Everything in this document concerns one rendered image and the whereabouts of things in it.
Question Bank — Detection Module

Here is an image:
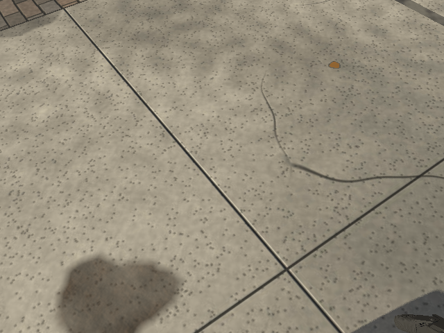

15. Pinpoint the robot right hand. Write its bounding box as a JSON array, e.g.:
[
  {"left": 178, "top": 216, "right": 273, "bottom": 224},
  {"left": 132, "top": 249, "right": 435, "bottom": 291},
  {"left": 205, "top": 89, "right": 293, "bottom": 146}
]
[{"left": 394, "top": 314, "right": 444, "bottom": 333}]

